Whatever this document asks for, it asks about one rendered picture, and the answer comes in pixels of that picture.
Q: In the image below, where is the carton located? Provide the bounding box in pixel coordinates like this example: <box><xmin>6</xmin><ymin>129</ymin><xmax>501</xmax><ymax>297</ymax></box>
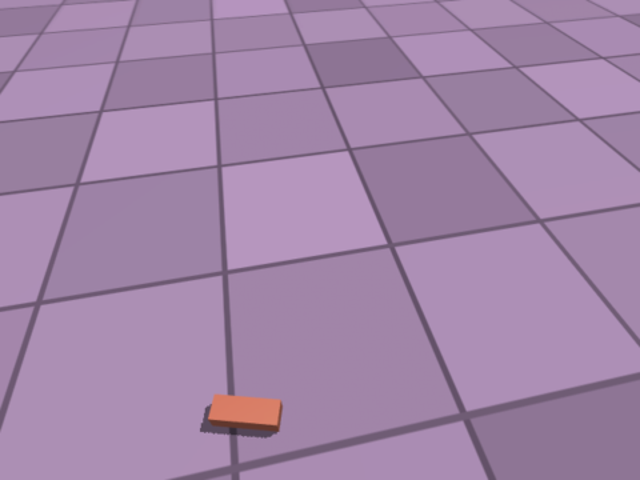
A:
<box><xmin>208</xmin><ymin>394</ymin><xmax>283</xmax><ymax>432</ymax></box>

